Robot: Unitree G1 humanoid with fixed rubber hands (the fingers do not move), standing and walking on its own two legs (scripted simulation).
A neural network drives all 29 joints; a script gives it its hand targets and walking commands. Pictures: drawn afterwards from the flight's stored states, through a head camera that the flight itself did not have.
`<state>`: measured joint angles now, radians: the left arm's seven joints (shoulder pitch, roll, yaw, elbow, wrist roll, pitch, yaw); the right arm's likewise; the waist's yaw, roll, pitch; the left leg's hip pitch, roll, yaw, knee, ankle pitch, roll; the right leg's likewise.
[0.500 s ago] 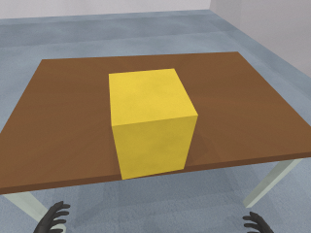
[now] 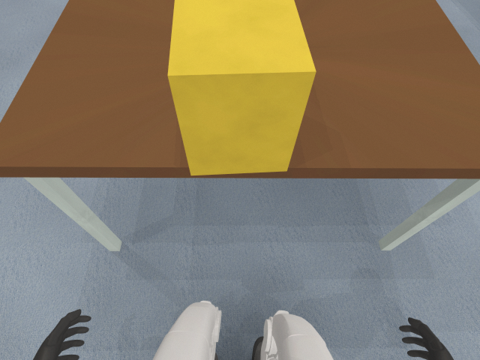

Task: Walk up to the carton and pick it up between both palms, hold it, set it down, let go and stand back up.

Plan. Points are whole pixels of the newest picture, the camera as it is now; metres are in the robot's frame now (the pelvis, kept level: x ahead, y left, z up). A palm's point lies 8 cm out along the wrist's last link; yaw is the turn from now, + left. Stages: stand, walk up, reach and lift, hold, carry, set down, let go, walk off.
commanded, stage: walk up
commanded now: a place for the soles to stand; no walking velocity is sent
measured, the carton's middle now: (236, 91) +0.56 +0.01 +0.07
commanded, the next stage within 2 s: none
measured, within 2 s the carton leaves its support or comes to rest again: neither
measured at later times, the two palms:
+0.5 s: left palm out of the picture -0.07 +0.35 -0.10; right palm out of the picture +0.01 -0.27 -0.08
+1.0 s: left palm out of the picture -0.20 +0.38 -0.07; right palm out of the picture -0.17 -0.28 -0.06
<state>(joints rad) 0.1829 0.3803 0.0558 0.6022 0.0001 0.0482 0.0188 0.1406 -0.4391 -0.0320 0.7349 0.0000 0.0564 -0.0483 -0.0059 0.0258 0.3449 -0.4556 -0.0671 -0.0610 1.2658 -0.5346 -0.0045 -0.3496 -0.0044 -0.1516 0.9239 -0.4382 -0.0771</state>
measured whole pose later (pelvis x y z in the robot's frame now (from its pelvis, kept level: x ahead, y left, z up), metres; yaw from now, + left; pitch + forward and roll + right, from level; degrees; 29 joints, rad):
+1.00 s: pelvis -0.26 +0.04 +0.00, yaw +8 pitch -12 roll -2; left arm 0.39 0.45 0.08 0.60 0.00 -0.02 0.04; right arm 0.36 -0.40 -0.12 0.73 0.00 0.00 0.03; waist -0.06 -0.03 0.06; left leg -0.33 -0.03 -0.02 0.95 -0.46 0.05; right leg -0.47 0.03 0.13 1.20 -0.47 -0.04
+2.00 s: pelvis -0.38 -0.07 +0.01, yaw +6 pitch -7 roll +1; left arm 0.44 0.44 0.11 0.64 0.00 -0.06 -0.02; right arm 0.35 -0.44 -0.12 0.74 0.00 0.00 0.04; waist 0.01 0.03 0.04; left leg -0.52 0.02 -0.02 1.13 -0.47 0.05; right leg -0.38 0.03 0.00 0.84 -0.35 -0.03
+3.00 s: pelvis -0.35 -0.06 +0.03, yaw +6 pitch -1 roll +0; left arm 0.47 0.44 0.10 0.64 0.00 -0.09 -0.01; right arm 0.30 -0.49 -0.12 0.74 0.00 0.00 0.07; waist 0.05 0.04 0.02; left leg -0.51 0.04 0.01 1.00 -0.49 0.05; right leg -0.44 0.01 0.01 0.74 -0.30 -0.04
